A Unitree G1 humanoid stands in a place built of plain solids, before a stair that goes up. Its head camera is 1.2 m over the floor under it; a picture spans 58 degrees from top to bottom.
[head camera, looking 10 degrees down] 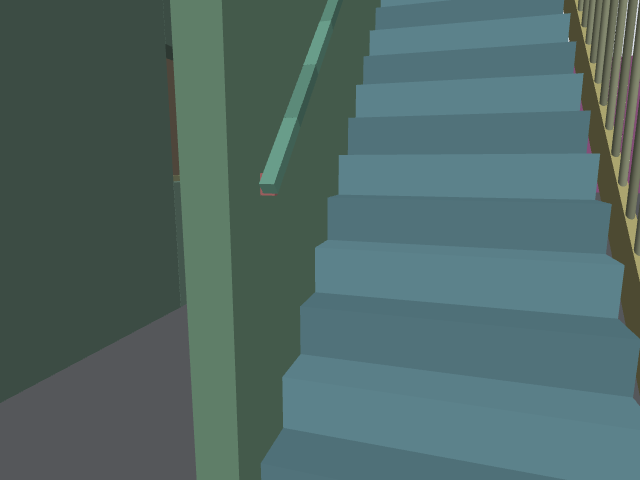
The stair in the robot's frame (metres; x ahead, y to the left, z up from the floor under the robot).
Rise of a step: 0.21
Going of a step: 0.21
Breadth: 1.20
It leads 17 degrees to the right of straight ahead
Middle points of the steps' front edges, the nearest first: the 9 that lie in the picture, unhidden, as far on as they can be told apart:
1.33 -0.43 0.42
1.53 -0.49 0.62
1.73 -0.55 0.83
1.93 -0.61 1.04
2.13 -0.67 1.25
2.33 -0.73 1.45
2.53 -0.79 1.66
2.73 -0.85 1.87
2.93 -0.91 2.08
